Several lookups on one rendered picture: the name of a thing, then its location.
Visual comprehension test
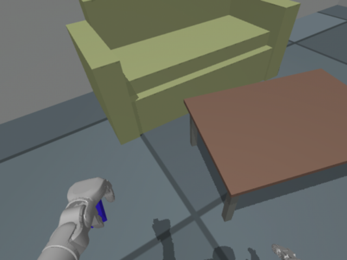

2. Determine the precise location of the coffee table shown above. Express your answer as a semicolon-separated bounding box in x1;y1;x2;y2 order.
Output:
184;68;347;222

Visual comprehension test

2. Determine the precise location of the left robot hand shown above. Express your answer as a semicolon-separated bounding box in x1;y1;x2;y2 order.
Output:
67;177;115;229

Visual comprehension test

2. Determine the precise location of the small box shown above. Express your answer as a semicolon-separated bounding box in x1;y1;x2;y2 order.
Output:
91;200;107;228

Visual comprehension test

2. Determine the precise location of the left robot arm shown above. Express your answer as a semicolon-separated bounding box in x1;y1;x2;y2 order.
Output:
37;197;96;260

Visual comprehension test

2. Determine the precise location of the sofa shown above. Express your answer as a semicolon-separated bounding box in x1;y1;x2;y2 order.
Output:
66;0;301;145

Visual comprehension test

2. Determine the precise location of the right robot hand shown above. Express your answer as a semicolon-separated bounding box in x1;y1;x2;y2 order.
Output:
272;244;301;260

